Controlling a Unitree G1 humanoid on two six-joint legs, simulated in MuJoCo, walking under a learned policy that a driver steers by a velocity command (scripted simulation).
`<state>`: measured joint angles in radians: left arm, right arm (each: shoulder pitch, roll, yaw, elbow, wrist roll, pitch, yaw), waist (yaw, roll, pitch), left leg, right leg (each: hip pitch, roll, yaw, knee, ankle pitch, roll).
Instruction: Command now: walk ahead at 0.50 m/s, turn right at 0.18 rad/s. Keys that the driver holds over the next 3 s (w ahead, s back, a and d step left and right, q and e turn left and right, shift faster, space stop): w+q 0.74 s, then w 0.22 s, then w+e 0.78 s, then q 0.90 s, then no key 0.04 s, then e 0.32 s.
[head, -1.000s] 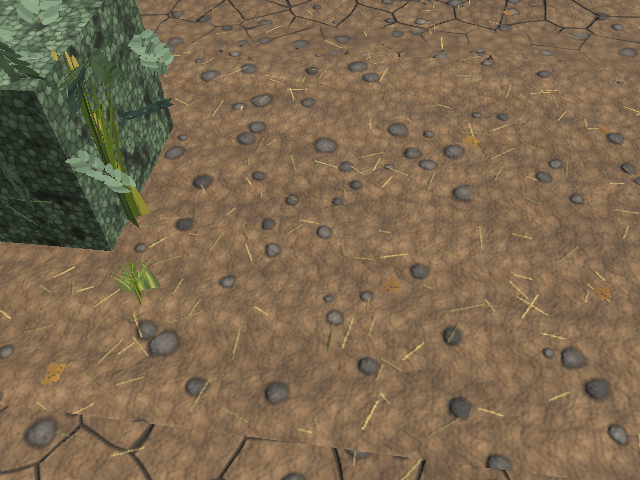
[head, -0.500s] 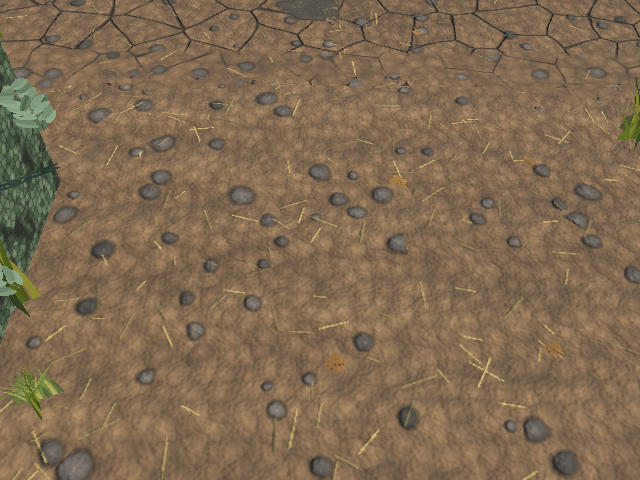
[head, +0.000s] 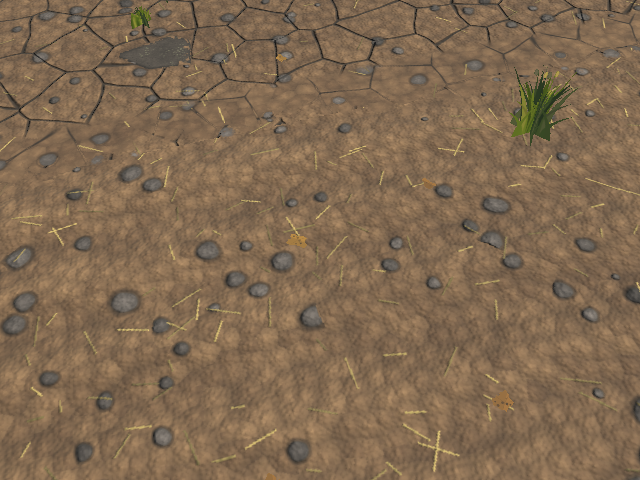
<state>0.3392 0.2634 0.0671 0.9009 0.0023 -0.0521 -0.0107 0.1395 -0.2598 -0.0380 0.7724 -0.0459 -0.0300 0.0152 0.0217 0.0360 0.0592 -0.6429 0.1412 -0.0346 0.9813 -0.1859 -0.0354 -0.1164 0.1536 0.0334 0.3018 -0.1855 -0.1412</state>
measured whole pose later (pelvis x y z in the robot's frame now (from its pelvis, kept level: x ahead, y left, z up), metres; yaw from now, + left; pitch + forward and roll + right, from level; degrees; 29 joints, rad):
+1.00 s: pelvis +0.57 +0.10 +0.00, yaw +25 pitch +1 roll +0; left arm 0.27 0.26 0.03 0.81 0.02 -0.09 -0.01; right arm 0.29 -0.30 -0.06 0.82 -0.04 -0.03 0.02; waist 0.00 0.04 0.02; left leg -0.44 -0.04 -0.07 1.08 -0.34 0.05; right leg -0.23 0.04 -0.03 0.40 -0.18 -0.06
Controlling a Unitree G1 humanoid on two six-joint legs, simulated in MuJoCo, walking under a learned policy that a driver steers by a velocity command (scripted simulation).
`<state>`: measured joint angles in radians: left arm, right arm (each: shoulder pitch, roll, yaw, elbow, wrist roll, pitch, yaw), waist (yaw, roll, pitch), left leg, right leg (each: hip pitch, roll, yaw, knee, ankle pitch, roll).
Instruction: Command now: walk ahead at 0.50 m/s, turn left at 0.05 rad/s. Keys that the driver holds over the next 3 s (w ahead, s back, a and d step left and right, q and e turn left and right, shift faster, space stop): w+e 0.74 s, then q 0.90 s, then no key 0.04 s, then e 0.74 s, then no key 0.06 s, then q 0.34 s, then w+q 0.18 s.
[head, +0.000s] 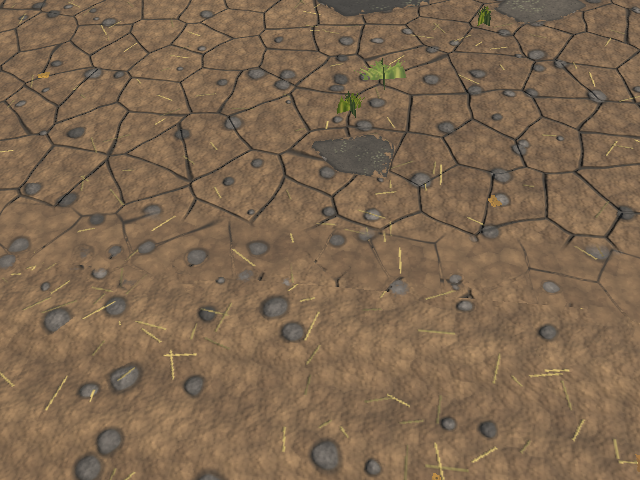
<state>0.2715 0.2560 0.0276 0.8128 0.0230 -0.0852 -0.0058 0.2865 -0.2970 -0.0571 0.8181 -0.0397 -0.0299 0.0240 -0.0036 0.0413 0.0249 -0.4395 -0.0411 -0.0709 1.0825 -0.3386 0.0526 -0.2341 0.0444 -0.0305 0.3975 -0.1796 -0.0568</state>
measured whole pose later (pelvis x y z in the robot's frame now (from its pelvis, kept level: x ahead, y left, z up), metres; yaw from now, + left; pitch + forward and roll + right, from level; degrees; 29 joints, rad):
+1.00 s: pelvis +0.44 -0.08 +0.00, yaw -21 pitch +0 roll +1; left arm 0.16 0.20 0.02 0.83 0.01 -0.05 0.01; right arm 0.30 -0.22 -0.04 0.89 -0.01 -0.01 -0.01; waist -0.03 0.02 0.10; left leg -0.45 0.03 -0.02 1.11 -0.39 0.01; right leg -0.26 0.02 -0.13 0.41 -0.15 -0.10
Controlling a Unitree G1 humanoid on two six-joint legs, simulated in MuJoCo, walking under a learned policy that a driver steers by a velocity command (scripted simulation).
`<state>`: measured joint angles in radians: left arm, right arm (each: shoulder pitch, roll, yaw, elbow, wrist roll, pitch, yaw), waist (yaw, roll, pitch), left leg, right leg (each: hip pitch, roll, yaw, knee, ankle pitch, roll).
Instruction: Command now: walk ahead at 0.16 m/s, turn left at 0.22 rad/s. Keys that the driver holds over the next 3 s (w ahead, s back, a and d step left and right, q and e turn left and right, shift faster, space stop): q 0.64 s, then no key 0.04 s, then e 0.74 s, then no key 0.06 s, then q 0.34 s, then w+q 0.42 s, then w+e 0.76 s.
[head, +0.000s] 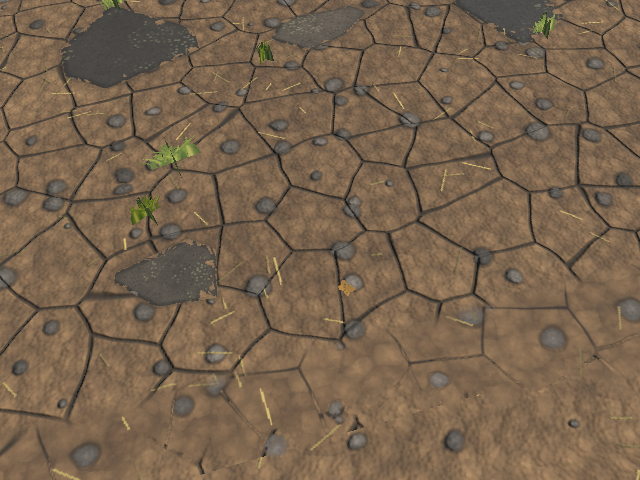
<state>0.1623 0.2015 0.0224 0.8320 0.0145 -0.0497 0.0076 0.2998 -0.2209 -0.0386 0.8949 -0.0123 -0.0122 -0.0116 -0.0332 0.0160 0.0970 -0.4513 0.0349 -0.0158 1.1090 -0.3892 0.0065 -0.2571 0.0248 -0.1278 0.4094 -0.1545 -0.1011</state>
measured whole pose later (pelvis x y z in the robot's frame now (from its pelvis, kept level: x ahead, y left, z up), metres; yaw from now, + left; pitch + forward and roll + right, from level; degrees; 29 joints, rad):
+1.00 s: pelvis +0.06 +0.00 +0.00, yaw +19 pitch +0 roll +1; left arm 0.23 0.23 0.03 0.83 0.01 0.02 0.00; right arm 0.17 -0.24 -0.03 0.83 -0.02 0.03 -0.02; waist 0.01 0.03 0.03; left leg -0.22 -0.06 -0.05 0.47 -0.26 0.02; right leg -0.23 0.05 0.07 0.45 -0.22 -0.04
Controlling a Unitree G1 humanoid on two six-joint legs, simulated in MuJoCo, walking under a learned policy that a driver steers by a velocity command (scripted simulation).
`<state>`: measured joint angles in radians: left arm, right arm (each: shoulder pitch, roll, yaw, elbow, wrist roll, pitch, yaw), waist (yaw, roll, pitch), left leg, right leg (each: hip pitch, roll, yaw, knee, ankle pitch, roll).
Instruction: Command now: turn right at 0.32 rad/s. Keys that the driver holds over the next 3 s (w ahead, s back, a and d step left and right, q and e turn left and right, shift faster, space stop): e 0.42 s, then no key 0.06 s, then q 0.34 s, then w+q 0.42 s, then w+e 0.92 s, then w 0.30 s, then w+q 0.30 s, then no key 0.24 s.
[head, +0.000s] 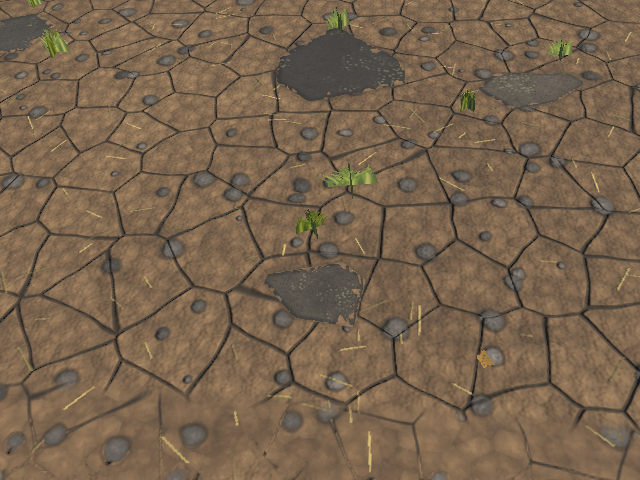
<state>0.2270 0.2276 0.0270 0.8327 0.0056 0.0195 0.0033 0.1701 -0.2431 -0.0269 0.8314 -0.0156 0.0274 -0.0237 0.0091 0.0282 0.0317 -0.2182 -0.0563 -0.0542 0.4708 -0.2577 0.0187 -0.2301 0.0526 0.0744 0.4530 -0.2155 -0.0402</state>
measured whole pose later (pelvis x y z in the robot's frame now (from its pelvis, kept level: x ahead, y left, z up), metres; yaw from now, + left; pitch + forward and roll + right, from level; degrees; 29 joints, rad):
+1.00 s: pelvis -0.04 -0.01 +0.00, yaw -6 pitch -1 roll -1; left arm 0.22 0.30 0.06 0.84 0.03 0.01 0.01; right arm 0.23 -0.27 -0.06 0.84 -0.02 0.07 0.06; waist 0.00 -0.02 0.05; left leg -0.27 0.02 0.06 0.70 -0.46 0.05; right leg -0.14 -0.03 -0.21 0.41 -0.26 -0.04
